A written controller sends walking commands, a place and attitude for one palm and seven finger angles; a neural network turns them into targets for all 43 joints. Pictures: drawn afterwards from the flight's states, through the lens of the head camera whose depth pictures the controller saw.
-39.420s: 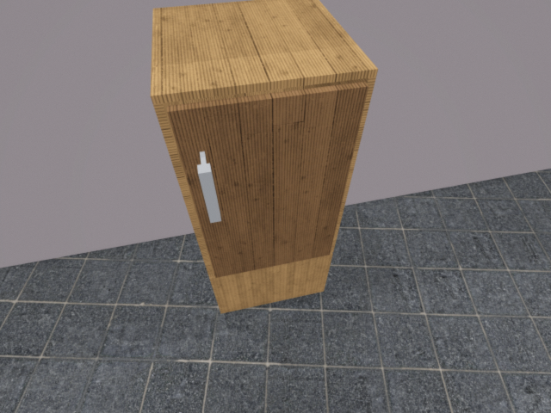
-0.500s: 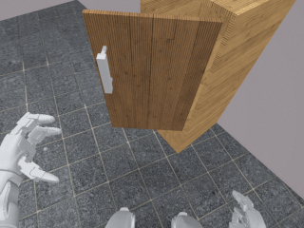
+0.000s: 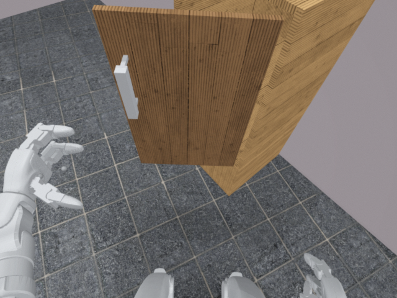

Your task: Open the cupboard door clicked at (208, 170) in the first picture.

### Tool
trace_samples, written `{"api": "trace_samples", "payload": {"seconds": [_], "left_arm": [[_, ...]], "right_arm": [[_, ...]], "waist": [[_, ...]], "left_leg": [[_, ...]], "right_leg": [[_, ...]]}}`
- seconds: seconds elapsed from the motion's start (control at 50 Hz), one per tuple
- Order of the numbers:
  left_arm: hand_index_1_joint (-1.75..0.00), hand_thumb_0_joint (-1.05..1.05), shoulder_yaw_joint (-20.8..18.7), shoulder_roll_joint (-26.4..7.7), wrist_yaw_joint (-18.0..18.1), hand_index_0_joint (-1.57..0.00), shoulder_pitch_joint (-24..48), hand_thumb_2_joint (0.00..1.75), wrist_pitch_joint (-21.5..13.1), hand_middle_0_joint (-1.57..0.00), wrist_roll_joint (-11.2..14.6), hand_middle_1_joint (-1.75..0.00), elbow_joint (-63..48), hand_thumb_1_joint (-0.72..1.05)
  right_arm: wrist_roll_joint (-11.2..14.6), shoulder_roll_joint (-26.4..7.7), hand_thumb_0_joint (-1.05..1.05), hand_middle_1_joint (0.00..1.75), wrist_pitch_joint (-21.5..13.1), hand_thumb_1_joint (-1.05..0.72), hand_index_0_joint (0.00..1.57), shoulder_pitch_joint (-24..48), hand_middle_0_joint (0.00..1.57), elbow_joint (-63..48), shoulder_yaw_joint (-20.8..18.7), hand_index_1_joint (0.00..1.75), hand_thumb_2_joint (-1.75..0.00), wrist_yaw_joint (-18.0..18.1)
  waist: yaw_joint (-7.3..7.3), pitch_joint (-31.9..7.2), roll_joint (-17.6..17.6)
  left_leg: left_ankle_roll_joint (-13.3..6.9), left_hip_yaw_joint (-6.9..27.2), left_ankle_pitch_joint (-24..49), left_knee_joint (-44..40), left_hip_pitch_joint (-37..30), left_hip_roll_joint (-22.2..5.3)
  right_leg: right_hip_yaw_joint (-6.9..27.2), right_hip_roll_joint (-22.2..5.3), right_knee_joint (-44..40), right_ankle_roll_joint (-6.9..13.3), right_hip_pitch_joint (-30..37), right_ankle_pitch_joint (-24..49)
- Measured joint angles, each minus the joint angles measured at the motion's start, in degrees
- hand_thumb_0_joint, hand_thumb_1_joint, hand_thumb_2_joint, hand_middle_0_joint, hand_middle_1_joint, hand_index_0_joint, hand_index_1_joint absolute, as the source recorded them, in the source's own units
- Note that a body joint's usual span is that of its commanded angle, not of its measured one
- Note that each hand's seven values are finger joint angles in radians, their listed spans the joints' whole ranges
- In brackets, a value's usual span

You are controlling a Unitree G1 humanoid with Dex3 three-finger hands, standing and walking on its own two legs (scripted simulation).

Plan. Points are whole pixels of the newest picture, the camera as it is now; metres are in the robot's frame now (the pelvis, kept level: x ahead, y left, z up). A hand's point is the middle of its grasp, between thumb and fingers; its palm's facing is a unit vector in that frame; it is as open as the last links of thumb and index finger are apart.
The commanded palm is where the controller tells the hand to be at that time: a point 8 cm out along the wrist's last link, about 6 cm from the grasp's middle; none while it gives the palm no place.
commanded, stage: move the hooked fingers beside the handle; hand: left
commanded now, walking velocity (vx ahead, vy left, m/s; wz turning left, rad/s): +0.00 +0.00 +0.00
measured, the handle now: (129, 88) +0.57 +0.19 +0.04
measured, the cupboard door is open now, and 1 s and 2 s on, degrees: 49 49 49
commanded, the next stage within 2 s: none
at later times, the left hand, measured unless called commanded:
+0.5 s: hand (77, 141) +0.40 +0.26 +0.05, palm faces +0.00 -1.00 -0.02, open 13.9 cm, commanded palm +0.39 +0.31 +0.05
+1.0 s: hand (92, 115) +0.48 +0.25 +0.05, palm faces -0.01 -1.00 -0.02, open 13.9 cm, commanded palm +0.46 +0.30 +0.05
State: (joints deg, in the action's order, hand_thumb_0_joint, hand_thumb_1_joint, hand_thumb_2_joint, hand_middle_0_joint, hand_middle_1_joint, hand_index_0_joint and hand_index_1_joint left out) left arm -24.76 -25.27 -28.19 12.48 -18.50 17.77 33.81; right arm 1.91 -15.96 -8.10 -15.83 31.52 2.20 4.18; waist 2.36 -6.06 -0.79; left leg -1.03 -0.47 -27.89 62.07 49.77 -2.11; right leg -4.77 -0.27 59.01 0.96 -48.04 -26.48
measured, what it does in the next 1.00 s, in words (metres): stands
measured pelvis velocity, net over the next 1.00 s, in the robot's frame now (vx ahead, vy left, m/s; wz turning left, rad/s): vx -0.01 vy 0.01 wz -0.03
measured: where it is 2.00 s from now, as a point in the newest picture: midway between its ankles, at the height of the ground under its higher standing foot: outside the picture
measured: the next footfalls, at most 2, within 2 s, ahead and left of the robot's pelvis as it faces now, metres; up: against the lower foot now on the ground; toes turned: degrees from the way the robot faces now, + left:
none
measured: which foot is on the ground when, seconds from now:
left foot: down 0.00-1.00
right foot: down 0.00-1.00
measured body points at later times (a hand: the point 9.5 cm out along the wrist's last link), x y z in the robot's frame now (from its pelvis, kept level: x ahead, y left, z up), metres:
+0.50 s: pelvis +0.00 +0.01 -0.01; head +0.10 +0.03 +0.43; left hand +0.40 +0.32 +0.05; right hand +0.09 -0.26 -0.11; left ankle +0.02 +0.11 -0.66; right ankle +0.02 -0.11 -0.66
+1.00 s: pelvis -0.01 +0.01 -0.02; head +0.13 +0.04 +0.41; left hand +0.47 +0.31 +0.05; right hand +0.02 -0.26 -0.12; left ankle +0.02 +0.11 -0.66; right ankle +0.02 -0.11 -0.66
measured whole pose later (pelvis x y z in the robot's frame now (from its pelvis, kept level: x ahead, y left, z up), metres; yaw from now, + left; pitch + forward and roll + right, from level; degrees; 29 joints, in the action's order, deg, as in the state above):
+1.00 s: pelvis -0.01 +0.01 -0.02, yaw -2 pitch +22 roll -4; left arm -27.6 -35.1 -24.2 45.1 -22.7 8.1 64.3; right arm 0.3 -16.3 1.6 -20.4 35.0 2.6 2.4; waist 8.5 -5.9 -0.7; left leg -2.0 -1.0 -28.9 67.1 60.6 -3.0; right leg -4.1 0.5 62.4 0.1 -58.6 -26.1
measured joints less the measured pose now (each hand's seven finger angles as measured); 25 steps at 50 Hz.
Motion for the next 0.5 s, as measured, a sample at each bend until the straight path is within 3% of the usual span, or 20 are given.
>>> {"api": "trace_samples", "payload": {"seconds": [0.5], "left_arm": [[-1.20, -0.01, -0.7, -3.2, 1.3, -0.30, 16.1, 0.30, -3.0, -0.30, -4.2, -1.20, 16.6, -0.49]], "right_arm": [[-0.4, -0.1, 0.01, 0.30, 4.9, -0.91, 0.21, -2.4, 0.20, 2.2, -0.3, 0.30, -0.90, -1.0]], "waist": [[2.09, -0.3, 0.3]], "left_leg": [[-0.6, -0.6, -0.2, 1.5, 3.8, -0.2]], "right_leg": [[0.7, 0.2, 0.9, -0.5, -3.8, 0.4]]}}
